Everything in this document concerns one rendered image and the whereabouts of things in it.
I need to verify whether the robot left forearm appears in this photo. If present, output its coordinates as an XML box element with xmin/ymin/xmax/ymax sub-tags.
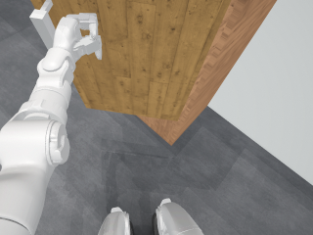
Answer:
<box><xmin>0</xmin><ymin>47</ymin><xmax>76</xmax><ymax>164</ymax></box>

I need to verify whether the cupboard door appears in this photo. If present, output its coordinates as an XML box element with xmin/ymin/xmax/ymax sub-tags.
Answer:
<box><xmin>30</xmin><ymin>0</ymin><xmax>231</xmax><ymax>121</ymax></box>

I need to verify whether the robot thigh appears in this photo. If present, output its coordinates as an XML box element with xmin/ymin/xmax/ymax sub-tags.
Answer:
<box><xmin>156</xmin><ymin>202</ymin><xmax>203</xmax><ymax>235</ymax></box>
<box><xmin>98</xmin><ymin>211</ymin><xmax>131</xmax><ymax>235</ymax></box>

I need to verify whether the left robot hand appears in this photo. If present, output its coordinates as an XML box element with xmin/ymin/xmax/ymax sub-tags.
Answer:
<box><xmin>53</xmin><ymin>13</ymin><xmax>103</xmax><ymax>63</ymax></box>

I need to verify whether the robot left upper arm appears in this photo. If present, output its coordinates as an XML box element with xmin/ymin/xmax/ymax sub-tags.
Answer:
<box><xmin>0</xmin><ymin>119</ymin><xmax>70</xmax><ymax>235</ymax></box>

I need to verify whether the handle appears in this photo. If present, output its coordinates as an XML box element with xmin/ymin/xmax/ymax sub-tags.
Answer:
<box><xmin>29</xmin><ymin>0</ymin><xmax>56</xmax><ymax>50</ymax></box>

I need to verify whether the right robot thigh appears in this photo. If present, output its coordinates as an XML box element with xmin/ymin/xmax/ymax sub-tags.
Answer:
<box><xmin>156</xmin><ymin>202</ymin><xmax>203</xmax><ymax>235</ymax></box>

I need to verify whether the left robot thigh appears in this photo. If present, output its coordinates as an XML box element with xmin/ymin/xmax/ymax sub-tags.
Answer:
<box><xmin>98</xmin><ymin>211</ymin><xmax>131</xmax><ymax>235</ymax></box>

